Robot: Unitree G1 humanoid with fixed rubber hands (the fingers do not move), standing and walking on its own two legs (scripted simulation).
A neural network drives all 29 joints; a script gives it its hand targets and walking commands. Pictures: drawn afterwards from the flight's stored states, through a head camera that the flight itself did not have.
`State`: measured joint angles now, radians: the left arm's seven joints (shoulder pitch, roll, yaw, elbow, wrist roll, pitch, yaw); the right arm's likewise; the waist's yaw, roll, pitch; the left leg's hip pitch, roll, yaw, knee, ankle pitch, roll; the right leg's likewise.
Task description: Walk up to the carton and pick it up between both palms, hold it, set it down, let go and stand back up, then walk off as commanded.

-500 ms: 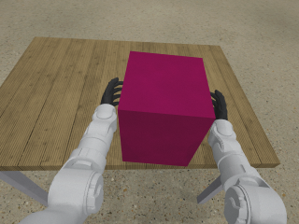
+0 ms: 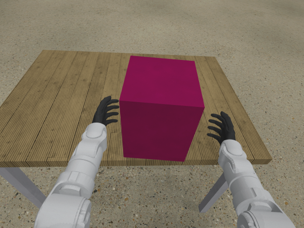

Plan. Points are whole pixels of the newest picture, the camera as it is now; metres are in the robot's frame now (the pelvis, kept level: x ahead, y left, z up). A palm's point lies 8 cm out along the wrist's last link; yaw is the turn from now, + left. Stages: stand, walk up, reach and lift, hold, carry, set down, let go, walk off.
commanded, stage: set down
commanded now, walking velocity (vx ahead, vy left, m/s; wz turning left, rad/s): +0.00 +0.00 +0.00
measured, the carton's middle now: (158, 110) +0.47 -0.01 +0.06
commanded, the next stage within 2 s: none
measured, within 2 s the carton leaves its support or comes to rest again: neither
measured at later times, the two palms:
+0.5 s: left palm (89, 139) +0.35 +0.18 +0.06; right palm (229, 149) +0.32 -0.19 +0.07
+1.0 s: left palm (82, 165) +0.29 +0.18 +0.05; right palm (243, 171) +0.25 -0.21 +0.06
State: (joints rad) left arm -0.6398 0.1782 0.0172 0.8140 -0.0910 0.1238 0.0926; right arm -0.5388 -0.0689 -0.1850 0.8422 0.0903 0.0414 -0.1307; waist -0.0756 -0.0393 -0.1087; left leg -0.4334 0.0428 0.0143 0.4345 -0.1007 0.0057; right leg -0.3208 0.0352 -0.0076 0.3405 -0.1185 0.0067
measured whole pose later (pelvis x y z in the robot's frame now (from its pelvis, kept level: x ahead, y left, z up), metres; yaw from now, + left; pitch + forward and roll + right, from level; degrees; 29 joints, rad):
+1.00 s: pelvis +0.02 -0.01 +0.00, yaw -1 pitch -3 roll +0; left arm 0.00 0.24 0.01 0.14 -0.24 0.28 0.03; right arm 0.10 -0.07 -0.04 0.03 0.13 0.22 -0.15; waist -0.02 -0.04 -0.01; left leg -0.19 0.02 0.04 0.37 -0.12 0.00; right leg -0.15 0.01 0.02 0.40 -0.20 0.00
